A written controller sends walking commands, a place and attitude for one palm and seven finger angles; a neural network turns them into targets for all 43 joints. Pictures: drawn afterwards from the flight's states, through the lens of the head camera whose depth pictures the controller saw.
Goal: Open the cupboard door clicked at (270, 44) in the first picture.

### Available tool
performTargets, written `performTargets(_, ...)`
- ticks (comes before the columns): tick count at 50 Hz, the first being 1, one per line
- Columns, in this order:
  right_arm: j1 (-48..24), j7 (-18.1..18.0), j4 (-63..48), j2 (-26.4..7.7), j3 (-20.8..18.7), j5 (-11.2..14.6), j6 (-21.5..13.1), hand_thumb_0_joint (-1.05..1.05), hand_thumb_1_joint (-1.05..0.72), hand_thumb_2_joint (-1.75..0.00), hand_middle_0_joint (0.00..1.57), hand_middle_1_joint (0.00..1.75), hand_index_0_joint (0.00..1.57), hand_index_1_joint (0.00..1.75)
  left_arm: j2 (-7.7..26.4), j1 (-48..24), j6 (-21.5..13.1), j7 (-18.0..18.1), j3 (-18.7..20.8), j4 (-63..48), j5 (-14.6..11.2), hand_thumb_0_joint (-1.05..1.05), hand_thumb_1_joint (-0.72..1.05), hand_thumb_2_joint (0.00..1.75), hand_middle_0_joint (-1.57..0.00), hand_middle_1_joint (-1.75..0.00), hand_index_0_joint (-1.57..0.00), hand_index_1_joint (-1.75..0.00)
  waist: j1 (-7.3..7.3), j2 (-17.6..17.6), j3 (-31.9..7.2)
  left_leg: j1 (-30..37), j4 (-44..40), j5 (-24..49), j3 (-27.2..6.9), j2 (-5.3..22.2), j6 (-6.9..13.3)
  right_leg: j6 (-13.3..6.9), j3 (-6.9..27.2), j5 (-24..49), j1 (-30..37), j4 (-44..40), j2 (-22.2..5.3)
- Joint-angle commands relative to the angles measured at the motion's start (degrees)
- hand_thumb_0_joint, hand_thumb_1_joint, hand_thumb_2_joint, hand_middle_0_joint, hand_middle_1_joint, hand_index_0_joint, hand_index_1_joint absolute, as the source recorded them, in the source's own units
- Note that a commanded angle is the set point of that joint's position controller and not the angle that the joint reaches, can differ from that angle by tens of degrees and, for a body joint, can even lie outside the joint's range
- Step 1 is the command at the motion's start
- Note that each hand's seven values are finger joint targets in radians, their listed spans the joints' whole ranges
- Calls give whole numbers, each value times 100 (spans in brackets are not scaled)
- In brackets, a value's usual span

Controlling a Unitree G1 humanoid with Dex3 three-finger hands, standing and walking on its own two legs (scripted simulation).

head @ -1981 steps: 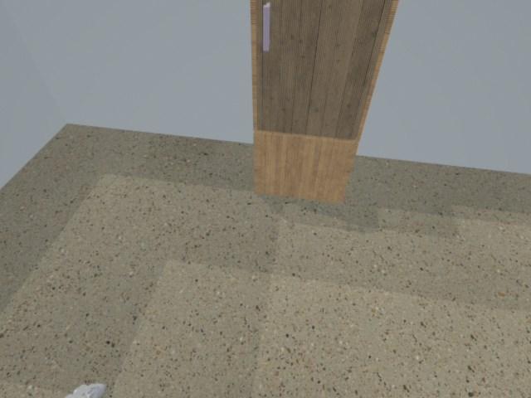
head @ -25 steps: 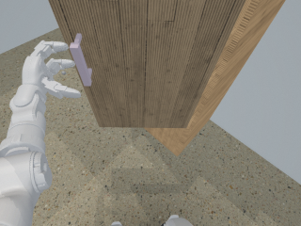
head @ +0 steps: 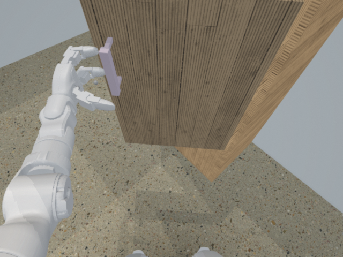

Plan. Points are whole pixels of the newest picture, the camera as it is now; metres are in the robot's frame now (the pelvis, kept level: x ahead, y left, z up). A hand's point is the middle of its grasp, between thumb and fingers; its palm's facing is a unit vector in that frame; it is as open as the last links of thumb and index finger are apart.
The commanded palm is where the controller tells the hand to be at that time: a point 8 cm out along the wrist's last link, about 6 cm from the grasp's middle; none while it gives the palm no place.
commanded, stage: slide the fingers in behind the handle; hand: left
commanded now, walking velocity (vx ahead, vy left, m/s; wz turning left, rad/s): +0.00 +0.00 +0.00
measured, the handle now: (112, 68) +0.53 +0.13 +0.12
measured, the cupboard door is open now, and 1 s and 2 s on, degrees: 43 42 48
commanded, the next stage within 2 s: close the thumb around the handle in 0.72 s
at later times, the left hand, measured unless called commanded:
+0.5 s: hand (121, 82) +0.49 +0.11 +0.11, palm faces -0.06 -1.00 -0.02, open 14.1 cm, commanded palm +0.46 +0.16 +0.12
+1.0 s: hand (118, 83) +0.48 +0.11 +0.12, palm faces -0.07 -1.00 -0.01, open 13.3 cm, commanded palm +0.45 +0.17 +0.12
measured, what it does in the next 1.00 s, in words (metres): stands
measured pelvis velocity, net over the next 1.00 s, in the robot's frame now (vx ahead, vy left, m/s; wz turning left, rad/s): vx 0.00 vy -0.01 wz -0.04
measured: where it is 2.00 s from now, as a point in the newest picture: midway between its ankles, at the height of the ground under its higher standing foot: outside the picture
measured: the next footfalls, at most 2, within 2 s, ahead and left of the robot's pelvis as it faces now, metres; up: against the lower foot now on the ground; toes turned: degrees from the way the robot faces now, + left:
none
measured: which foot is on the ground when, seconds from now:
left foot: down 0.00-1.00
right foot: down 0.00-1.00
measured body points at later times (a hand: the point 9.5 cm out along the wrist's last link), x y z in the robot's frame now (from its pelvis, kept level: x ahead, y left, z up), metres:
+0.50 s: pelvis +0.00 -0.01 +0.00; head +0.08 -0.02 +0.45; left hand +0.49 +0.16 +0.11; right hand +0.02 -0.27 -0.12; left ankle -0.01 +0.10 -0.70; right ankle +0.00 -0.12 -0.70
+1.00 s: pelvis +0.00 -0.01 +0.01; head +0.07 -0.02 +0.45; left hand +0.48 +0.17 +0.12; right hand +0.03 -0.28 -0.11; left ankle -0.01 +0.10 -0.70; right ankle +0.00 -0.12 -0.70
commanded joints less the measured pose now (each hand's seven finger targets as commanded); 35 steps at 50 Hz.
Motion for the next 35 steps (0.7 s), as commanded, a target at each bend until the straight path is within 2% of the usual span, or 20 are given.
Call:
performTargets(1,640,-58,-252,-919,-338,11,-182,0,-90,-90,20,30,20,30,99,-3288,-336,-254,-556,-1227,194,0,-50,30,-30,-120,-30,-120,-628,355,-2084,2071,-455,2115,-433,42,-36,-124,179,1558,128,-421,302)
performTargets(3,616,-49,-267,-897,-340,4,-226,0,-90,-90,20,30,20,30,-56,-3279,-372,-244,-645,-1301,197,0,-50,30,-30,-120,-30,-120,-593,313,-2189,2072,-469,2087,-438,23,-30,-135,176,1566,212,-395,291)
performTargets(5,621,-35,-232,-888,-340,-1,-238,0,-90,-90,20,30,20,30,-144,-3335,-409,-232,-749,-1420,213,0,-50,30,-30,-120,-30,-120,-587,606,-2256,2297,-424,2384,-494,47,-64,-151,153,1603,73,-354,287)
performTargets(8,581,-9,-223,-868,-350,-2,-265,0,-90,-90,20,30,20,30,-430,-3301,-402,-189,-917,-1389,168,0,-50,30,-30,-120,-30,-120,-617,423,-2134,2202,-453,2153,-483,35,-63,-141,136,1512,63,-395,292)
performTargets(10,571,-25,-215,-892,-342,7,-267,0,-90,-90,20,30,20,30,-269,-3427,-398,-111,-708,-1409,80,0,-50,30,-30,-120,-30,-120,-573,388,-2200,2213,-484,2164,-511,25,-75,-150,128,1522,148,-374,303)
performTargets(12,568,-59,-238,-912,-320,5,-254,0,-90,-90,20,30,20,30,353,-3161,-324,96,19,-1096,-8,0,-50,30,-30,-120,-30,-120,-380,-4,-2228,1838,-537,2031,-408,-18,-57,-140,166,1652,557,-380,298)
performTargets(14,579,-52,-299,-886,-281,-27,-262,0,-90,-90,20,30,20,30,678,-3322,-425,338,195,-1241,185,0,-50,30,-30,-120,-30,-120,-337,78,-2178,1608,-551,1967,-334,-60,-14,-118,219,1717,690,-342,273)
performTargets(15,565,-16,-353,-826,-269,-50,-272,0,-90,-90,20,30,20,30,701,-3328,-518,424,164,-1366,355,0,-50,30,-30,-120,-30,-120,-303,292,-2290,1656,-537,2059,-297,-73,-15,-109,256,1807,736,-309,273)
performTargets(16,567,5,-396,-811,-282,-55,-264,0,-90,-90,20,30,20,30,764,-3122,-607,486,191,-1375,498,0,-50,30,-30,-120,-30,-120,-256,295,-2379,1677,-498,2142,-279,-70,-15,-113,273,1882,763,-277,268)
performTargets(17,564,18,-406,-795,-284,-47,-252,0,-90,-90,20,30,20,30,655,-3026,-647,495,83,-1313,548,0,-50,30,-30,-120,-30,-120,-300,154,-2317,1663,-491,2168,-248,-58,-2,-109,282,1965,800,-286,281)
performTargets(19,578,5,-493,-840,-298,-29,-218,0,-90,-90,20,30,20,30,804,-2814,-673,411,263,-1234,487,0,-50,30,-30,-120,-30,-120,-246,-36,-2451,1606,-480,2216,-201,-60,21,-117,308,2151,1058,-279,299)
performTargets(20,562,-9,-498,-834,-295,-8,-197,0,-90,-90,20,30,20,30,781,-2892,-660,339,225,-1251,440,0,-50,30,-30,-120,-30,-120,-290,-46,-2484,1636,-512,2223,-173,-56,16,-99,325,2226,1124,-313,307)
performTargets(21,536,-27,-531,-825,-304,4,-190,0,-90,-90,20,30,20,30,758,-2846,-641,267,268,-1303,360,0,-50,30,-30,-120,-30,-120,-240,11,-2545,1629,-519,2241,-129,-68,13,-99,349,2314,1242,-333,306)
performTargets(23,504,-58,-555,-823,-285,31,-175,0,-90,-90,20,30,20,30,773,-2708,-549,190,326,-1167,261,0,-50,30,-30,-120,-30,-120,-231,-65,-2321,1430,-558,2015,-69,-74,27,-94,366,2270,1295,-403,302)
performTargets(24,530,-76,-562,-821,-269,25,-172,0,-90,-90,20,30,20,30,848,-2763,-553,179,357,-1208,256,0,-50,30,-30,-120,-30,-120,-240,35,-2277,1390,-569,2051,-44,-89,46,-96,370,2329,1358,-401,299)
performTargets(26,543,-88,-566,-819,-290,27,-157,0,-90,-90,20,30,20,30,896,-2696,-579,154,374,-1317,279,0,-50,30,-30,-120,-30,-120,-243,-167,-2353,1370,-583,2034,-38,-83,57,-71,392,2383,1435,-424,301)
performTargets(30,547,-91,-579,-799,-301,33,-172,0,-90,-90,20,30,20,30,886,-2598,-609,118,407,-1482,230,0,-50,30,-30,-120,-30,-120,-202,36,-2455,1458,-582,2106,30,-100,69,-69,423,2530,1536,-445,303)
performTargets(31,559,-99,-576,-815,-308,39,-154,0,-90,-90,20,30,20,30,1036,-2368,-591,110,541,-1357,241,0,-50,30,-30,-120,-30,-120,-125,-48,-2402,1364,-590,2082,35,-98,61,-79,426,2519,1593,-448,294)
performTargets(33,521,-91,-599,-777,-298,43,-159,0,-90,-90,20,30,20,30,842,-2460,-578,78,367,-1506,222,0,-50,30,-30,-120,-30,-120,-174,-20,-2364,1315,-635,2018,62,-112,71,-63,432,2546,1654,-476,280)
performTargets(35,541,-113,-572,-821,-296,55,-135,0,-90,-90,20,30,20,30,1037,-2320,-518,73,519,-1285,222,0,-50,30,-30,-120,-30,-120,-178,-127,-2220,1229,-637,1933,78,-108,83,-61,437,2494,1634,-507,286)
